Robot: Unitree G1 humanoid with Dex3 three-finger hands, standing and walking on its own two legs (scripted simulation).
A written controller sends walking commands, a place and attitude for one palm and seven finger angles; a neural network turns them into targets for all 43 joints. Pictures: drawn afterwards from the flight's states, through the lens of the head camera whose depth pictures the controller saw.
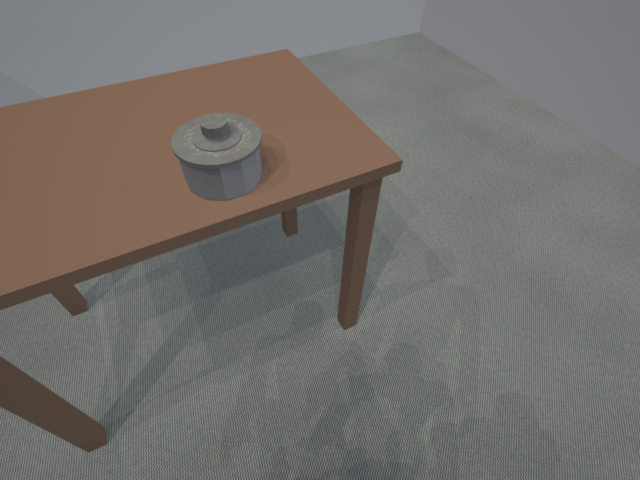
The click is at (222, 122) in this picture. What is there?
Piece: lid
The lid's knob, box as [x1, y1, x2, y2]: [199, 114, 228, 138]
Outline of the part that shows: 199,122 203,135 210,138 223,136 228,131 226,118 220,114 206,115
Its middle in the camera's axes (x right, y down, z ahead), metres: -0.19 -0.20 +0.68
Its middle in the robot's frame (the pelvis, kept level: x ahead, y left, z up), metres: +0.65 +0.23 +0.09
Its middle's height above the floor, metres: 0.86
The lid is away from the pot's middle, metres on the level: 0.00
